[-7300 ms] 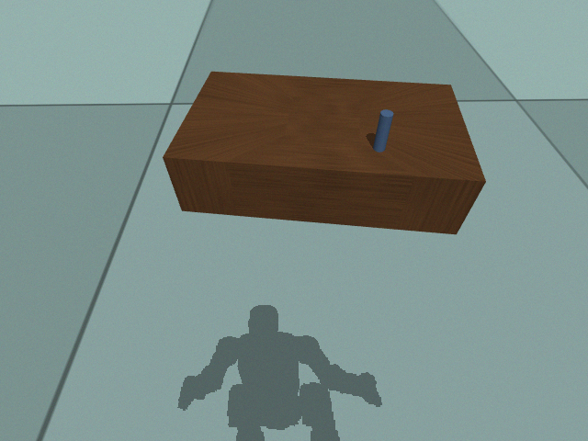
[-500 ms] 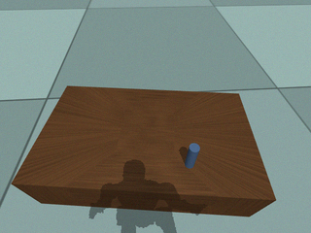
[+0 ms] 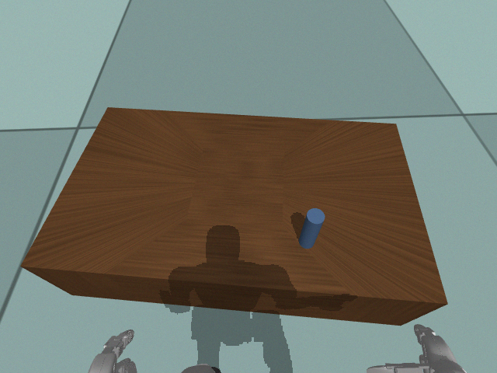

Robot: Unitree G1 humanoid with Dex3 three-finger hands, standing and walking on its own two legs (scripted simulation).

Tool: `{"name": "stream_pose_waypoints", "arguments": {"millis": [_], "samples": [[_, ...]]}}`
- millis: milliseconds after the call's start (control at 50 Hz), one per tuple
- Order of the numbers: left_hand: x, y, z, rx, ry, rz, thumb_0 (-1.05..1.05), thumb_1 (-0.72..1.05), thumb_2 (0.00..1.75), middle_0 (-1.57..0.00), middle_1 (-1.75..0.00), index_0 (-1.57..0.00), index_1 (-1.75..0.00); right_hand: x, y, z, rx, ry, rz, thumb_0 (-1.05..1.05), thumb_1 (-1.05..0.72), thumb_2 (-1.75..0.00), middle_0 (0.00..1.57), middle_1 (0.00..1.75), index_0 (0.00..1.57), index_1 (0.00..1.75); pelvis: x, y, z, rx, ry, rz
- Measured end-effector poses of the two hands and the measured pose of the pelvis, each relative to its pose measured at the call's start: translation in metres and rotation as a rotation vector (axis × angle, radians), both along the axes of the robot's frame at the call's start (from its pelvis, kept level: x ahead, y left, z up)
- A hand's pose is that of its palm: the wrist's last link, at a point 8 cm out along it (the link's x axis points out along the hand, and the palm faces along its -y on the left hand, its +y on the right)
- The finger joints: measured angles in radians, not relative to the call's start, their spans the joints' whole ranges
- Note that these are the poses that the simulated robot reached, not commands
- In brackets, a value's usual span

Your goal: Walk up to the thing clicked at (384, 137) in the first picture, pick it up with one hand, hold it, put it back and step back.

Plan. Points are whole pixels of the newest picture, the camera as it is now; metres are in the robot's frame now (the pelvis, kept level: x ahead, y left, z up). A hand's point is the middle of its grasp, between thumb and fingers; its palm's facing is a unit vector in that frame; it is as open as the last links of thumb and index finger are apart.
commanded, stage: go down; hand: right
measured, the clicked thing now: (310, 229) +0.51 -0.16 -0.35
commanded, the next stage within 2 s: none
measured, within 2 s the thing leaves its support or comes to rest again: neither
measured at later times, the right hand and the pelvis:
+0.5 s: hand (402, 356) +0.16 -0.25 -0.14, palm faces +0.05 +0.95 -0.32, open 17.2 cm; pelvis +0.02 -0.01 -0.03, yaw -2 degrees
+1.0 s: hand (417, 349) +0.17 -0.28 -0.12, palm faces +0.13 +0.94 -0.32, open 17.4 cm; pelvis +0.00 +0.00 -0.05, yaw -3 degrees
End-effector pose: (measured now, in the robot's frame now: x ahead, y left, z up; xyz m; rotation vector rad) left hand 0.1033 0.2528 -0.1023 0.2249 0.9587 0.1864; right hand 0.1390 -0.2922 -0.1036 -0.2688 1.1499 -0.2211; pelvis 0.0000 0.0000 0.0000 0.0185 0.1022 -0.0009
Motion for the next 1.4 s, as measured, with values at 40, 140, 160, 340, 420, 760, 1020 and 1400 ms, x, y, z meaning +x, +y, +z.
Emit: {"name": "stream_pose_waypoints", "arguments": {"millis": [40,140,160,340,420,760,1020,1400], "samples": [[0.007,-0.002,0.000,0.008,-0.017,-0.013,0.01,0.92,0.88,-0.21,-0.30,-0.21,-0.30,0.000,-0.001,-0.001,0.001,-0.004,-0.004,0.01,0.21,-0.09,0.08,0.04,0.07,0.04,0.002,-0.002,-0.002,0.002,0.009,-0.003],[0.026,-0.007,-0.002,0.029,-0.057,-0.037,0.01,0.92,0.88,-0.21,-0.30,-0.20,-0.30,0.003,-0.004,-0.004,0.000,-0.029,-0.012,0.00,0.35,-0.05,0.08,0.04,0.07,0.04,0.008,-0.006,-0.009,0.010,0.030,-0.012],[0.029,-0.008,-0.002,0.032,-0.065,-0.039,0.01,0.92,0.88,-0.21,-0.30,-0.20,-0.30,0.004,-0.004,-0.004,0.000,-0.035,-0.012,0.00,0.37,-0.05,0.08,0.04,0.07,0.04,0.009,-0.006,-0.010,0.012,0.034,-0.014],[0.053,-0.015,-0.003,0.040,-0.137,-0.047,0.01,0.91,0.89,-0.20,-0.29,-0.19,-0.30,0.013,-0.006,-0.001,-0.002,-0.061,0.006,0.00,0.45,-0.02,0.08,0.04,0.07,0.04,0.020,-0.010,-0.021,0.028,0.063,-0.026],[0.058,-0.017,-0.005,0.036,-0.163,-0.054,0.01,0.91,0.89,-0.20,-0.29,-0.19,-0.29,0.013,-0.005,0.001,-0.002,-0.060,0.005,0.00,0.47,-0.01,0.08,0.04,0.07,0.04,0.021,-0.009,-0.026,0.032,0.072,-0.030],[0.057,-0.013,-0.010,0.068,-0.238,-0.059,0.01,0.91,0.89,-0.20,-0.29,-0.19,-0.29,-0.008,-0.010,0.004,-0.003,-0.084,-0.015,0.00,0.51,-0.01,0.07,0.04,0.07,0.04,0.010,-0.003,-0.042,0.037,0.099,-0.042],[0.040,-0.006,-0.014,0.116,-0.251,-0.062,0.01,0.91,0.88,-0.20,-0.29,-0.19,-0.29,0.019,-0.030,0.014,-0.010,-0.229,-0.039,0.00,0.51,-0.02,0.07,0.04,0.07,0.04,-0.006,0.002,-0.048,0.037,0.094,-0.051],[-0.041,0.018,-0.039,0.140,0.020,-0.012,0.01,0.91,0.89,-0.20,-0.29,-0.19,-0.29,0.134,-0.075,0.036,0.106,-0.510,0.017,0.00,0.53,-0.02,0.07,0.04,0.06,0.04,-0.020,0.001,-0.054,0.022,0.159,-0.023]]}}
